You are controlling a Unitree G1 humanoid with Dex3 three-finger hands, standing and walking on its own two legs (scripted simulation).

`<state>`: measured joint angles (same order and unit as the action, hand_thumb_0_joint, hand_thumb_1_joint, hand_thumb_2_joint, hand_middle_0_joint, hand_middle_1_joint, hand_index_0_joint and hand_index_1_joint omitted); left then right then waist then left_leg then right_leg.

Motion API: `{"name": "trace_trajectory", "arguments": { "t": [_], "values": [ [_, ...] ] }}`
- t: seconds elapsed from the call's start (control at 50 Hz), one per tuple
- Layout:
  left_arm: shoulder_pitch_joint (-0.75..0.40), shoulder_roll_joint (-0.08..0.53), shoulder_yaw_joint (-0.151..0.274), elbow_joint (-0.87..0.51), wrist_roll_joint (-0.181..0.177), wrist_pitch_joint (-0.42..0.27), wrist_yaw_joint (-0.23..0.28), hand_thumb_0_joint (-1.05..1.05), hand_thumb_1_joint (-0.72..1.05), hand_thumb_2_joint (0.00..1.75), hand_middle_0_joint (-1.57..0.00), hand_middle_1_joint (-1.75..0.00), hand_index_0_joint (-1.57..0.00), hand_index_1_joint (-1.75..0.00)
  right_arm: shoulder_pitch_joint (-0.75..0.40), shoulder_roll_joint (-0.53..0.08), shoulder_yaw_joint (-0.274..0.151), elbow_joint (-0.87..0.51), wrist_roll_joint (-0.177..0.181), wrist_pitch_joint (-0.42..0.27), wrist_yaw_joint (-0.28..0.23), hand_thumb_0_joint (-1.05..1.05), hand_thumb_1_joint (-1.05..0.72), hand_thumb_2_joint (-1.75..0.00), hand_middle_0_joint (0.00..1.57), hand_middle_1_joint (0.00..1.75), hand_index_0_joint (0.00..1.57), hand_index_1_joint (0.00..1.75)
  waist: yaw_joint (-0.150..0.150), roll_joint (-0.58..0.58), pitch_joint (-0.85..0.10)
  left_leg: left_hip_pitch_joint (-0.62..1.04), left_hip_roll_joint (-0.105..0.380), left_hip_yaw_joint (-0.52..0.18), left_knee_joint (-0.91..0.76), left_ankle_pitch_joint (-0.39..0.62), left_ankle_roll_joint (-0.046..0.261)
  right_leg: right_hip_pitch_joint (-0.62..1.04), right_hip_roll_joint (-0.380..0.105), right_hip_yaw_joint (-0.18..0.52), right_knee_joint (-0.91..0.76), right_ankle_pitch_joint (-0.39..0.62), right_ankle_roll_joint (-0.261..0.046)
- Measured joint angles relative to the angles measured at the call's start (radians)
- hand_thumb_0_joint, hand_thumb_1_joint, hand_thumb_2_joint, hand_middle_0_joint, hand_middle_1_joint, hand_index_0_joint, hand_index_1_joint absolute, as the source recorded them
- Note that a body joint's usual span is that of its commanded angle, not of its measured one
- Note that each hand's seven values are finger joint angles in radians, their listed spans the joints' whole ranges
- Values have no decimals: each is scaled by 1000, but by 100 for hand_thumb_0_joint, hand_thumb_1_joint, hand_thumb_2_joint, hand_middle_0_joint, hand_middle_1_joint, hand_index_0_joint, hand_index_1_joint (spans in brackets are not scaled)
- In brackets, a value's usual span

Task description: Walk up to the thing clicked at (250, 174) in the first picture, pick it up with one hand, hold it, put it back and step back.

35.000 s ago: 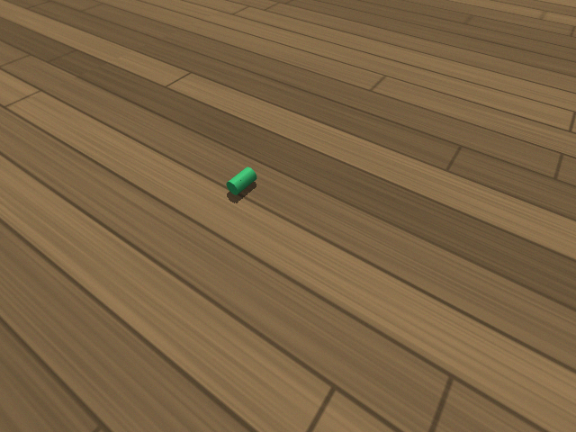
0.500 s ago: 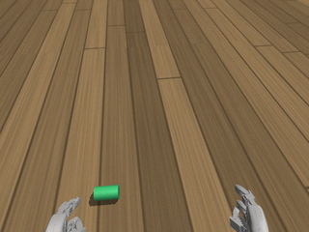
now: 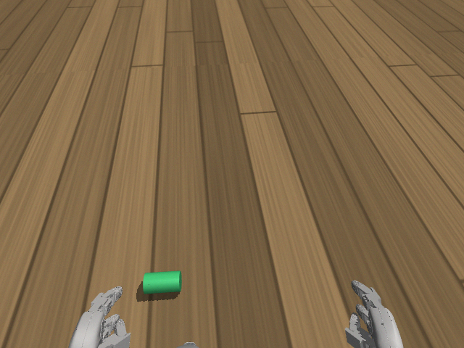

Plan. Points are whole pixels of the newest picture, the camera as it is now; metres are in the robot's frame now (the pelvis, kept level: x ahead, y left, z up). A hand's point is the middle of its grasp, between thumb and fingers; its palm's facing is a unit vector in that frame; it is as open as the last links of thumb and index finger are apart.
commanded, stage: stand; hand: left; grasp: from above
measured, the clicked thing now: (163, 282) +0.47 +0.27 -0.68
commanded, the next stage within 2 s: none
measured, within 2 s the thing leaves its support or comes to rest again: neither
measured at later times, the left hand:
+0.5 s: hand out of the picture +0.04 +0.24 -0.11, palm faces +0.02 -0.95 -0.32, open 7.4 cm
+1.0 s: hand out of the picture +0.05 +0.23 -0.10, palm faces -0.01 -0.94 -0.33, open 7.4 cm
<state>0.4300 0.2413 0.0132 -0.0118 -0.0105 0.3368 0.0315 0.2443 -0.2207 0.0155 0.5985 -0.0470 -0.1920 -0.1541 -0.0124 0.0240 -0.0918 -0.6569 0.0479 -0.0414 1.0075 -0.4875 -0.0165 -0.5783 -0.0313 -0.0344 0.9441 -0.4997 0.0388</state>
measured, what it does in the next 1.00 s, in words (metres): rises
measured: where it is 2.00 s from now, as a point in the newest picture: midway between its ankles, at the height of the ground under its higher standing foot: outside the picture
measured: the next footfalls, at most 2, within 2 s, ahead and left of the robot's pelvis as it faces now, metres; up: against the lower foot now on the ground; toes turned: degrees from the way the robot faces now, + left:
none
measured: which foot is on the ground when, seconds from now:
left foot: down 0.00-1.00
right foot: down 0.00-1.00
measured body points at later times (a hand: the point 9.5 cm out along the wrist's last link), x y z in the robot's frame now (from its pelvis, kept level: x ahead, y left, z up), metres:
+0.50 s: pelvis +0.00 +0.01 +0.05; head +0.01 +0.02 +0.50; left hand +0.04 +0.29 -0.09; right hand +0.06 -0.27 -0.08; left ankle +0.01 +0.13 -0.68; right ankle -0.01 -0.15 -0.68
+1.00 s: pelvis -0.01 +0.00 +0.06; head -0.01 -0.01 +0.51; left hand +0.05 +0.28 -0.08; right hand +0.04 -0.29 -0.08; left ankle +0.01 +0.13 -0.68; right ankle -0.01 -0.15 -0.68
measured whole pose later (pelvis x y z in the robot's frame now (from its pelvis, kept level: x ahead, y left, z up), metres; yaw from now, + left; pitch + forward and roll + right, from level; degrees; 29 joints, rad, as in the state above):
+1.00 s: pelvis -0.01 +0.00 +0.06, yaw -1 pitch -4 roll +0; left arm 0.16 0.29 0.03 1.13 0.03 0.00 0.03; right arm 0.16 -0.30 -0.04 1.12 -0.02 0.00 -0.02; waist 0.00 0.01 0.06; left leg -0.13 0.03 0.02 0.38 -0.18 -0.02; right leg -0.09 -0.05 0.00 0.37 -0.21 0.04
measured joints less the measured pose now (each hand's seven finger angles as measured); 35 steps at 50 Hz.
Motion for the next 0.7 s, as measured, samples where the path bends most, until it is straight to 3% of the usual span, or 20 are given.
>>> {"name": "trace_trajectory", "arguments": {
  "t": [0.04, 0.08, 0.16, 0.26, 0.46, 0.7],
  "values": [
    [-96, 15, -6, 193, 36, -112, 5, 1, 90, 90, -20, -30, -20, -30, -43, -23, 3, 74, -36, 66, 50, 1, -90, -90, 20, 30, 21, 30, 24, -17, 48, 57, -8, 17, -40, 20, 4, 44, -9, 14, -21, 13, -3],
    [-160, 31, -2, 348, 54, -177, 4, 1, 90, 90, -20, -30, -20, -30, -72, -41, -3, 134, -34, 108, 92, 1, -90, -90, 20, 30, 21, 30, 34, -30, 84, 106, -18, 29, -83, 41, 7, 82, -19, 24, -45, 26, 0],
    [-203, 52, 20, 558, 57, -239, 4, 1, 90, 90, -20, -30, -20, -30, -82, -56, -38, 206, -10, 147, 133, 1, -90, -90, 21, 30, 21, 30, 35, -44, 115, 180, -30, 43, -156, 74, 12, 146, -31, 35, -102, 53, 8],
    [-202, 60, 37, 752, 57, -280, 7, 1, 90, 90, -20, -30, -20, -30, -67, -69, -65, 275, -8, 167, 140, 1, -90, -90, 20, 30, 21, 30, 31, -45, 130, 262, -31, 54, -237, 105, 18, 225, -32, 42, -190, 92, 15],
    [-195, 39, 32, 983, 44, -314, 5, 1, 90, 90, -20, -30, -20, -30, -52, -56, -60, 402, 8, 188, 128, 1, -90, -90, 20, 30, 21, 30, 33, -33, 153, 411, -37, 65, -424, 191, 23, 376, -37, 44, -388, 188, 23],
    [-232, 40, 23, 1101, 46, -329, 1, 1, 90, 90, -20, -30, -20, -30, -76, -48, -55, 487, 19, 199, 133, 1, -90, -90, 20, 30, 21, 30, 27, -21, 155, 503, -39, 65, -574, 275, 15, 459, -36, 39, -520, 262, 18]
  ]
}}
